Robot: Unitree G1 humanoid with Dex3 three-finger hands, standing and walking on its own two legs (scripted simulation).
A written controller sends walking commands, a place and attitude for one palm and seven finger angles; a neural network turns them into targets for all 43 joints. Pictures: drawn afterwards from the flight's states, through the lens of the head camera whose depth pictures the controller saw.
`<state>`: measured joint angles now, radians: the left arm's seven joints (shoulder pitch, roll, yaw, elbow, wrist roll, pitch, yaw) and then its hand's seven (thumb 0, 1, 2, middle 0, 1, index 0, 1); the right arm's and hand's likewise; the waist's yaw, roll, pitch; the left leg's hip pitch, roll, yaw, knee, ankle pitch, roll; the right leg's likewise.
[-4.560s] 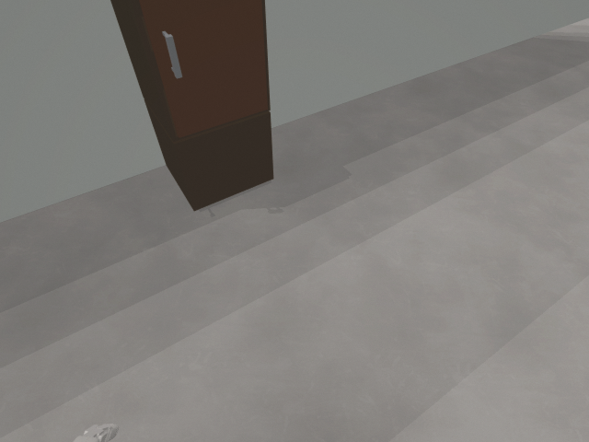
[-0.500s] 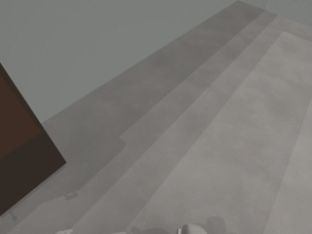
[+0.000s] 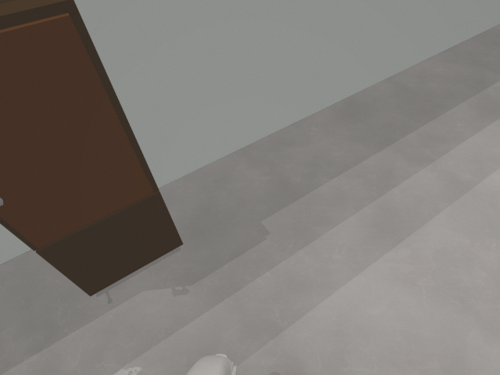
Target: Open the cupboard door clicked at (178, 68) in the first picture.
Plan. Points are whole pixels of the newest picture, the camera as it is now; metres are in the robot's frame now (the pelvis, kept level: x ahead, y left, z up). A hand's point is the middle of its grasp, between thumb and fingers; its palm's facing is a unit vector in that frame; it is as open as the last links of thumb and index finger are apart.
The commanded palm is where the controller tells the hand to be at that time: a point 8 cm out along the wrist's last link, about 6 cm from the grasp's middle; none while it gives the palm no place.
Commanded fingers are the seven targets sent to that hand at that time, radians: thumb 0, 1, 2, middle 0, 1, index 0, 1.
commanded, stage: turn to face it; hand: left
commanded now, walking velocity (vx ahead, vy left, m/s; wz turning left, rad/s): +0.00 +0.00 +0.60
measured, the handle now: out of the picture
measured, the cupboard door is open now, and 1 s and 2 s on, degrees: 0 0 0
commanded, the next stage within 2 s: take the last steps up to it in 0.84 s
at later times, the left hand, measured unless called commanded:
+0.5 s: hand out of the picture -0.03 +0.28 -0.16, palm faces +0.33 -0.90 -0.28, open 7.4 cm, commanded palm none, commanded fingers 0.00 0.90 0.90 -0.20 -0.30 -0.20 -0.30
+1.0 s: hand out of the picture -0.09 +0.21 -0.16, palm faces +0.51 -0.82 -0.25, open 7.4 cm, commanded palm none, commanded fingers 0.00 0.90 0.90 -0.20 -0.30 -0.20 -0.30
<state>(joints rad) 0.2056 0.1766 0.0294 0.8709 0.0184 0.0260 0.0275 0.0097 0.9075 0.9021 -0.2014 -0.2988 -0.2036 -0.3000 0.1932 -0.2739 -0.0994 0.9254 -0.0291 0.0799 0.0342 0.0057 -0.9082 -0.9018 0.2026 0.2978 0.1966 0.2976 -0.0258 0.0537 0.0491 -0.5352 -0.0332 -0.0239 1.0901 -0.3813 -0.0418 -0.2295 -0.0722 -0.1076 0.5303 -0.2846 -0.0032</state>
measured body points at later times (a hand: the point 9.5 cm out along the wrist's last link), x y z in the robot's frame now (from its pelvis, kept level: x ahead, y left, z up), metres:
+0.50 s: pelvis -0.03 +0.04 +0.00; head +0.00 +0.07 +0.45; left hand -0.05 +0.33 -0.14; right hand +0.14 -0.18 -0.13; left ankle -0.05 +0.14 -0.74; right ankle +0.00 -0.11 -0.67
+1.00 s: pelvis -0.04 +0.02 +0.00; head -0.01 +0.02 +0.45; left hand -0.11 +0.26 -0.14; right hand +0.14 -0.17 -0.15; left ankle -0.13 +0.13 -0.69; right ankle +0.02 -0.09 -0.74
